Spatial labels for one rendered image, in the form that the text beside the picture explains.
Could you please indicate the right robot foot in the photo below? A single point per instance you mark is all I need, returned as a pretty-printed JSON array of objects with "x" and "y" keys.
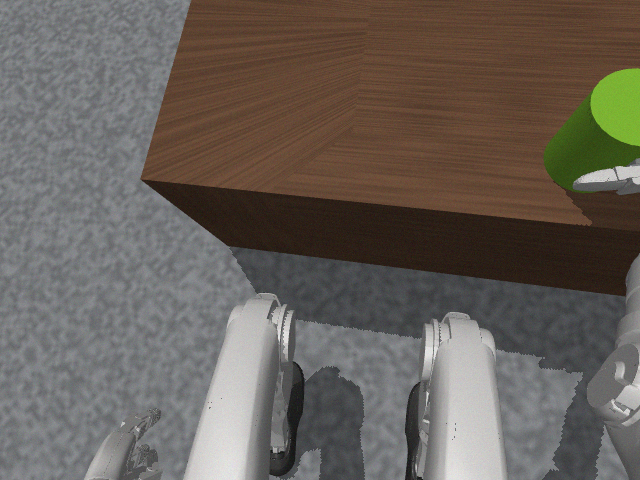
[{"x": 412, "y": 433}]

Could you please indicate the left robot hand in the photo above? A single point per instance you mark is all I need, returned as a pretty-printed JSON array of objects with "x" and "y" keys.
[{"x": 117, "y": 458}]

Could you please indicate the left robot foot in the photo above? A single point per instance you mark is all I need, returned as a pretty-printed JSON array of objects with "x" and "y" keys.
[{"x": 281, "y": 463}]

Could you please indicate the can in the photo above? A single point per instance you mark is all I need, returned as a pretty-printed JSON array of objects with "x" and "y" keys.
[{"x": 602, "y": 133}]

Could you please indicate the right robot hand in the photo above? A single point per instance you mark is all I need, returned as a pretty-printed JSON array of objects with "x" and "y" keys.
[{"x": 624, "y": 179}]

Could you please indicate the right robot arm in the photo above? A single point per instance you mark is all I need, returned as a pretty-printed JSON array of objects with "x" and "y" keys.
[{"x": 614, "y": 391}]

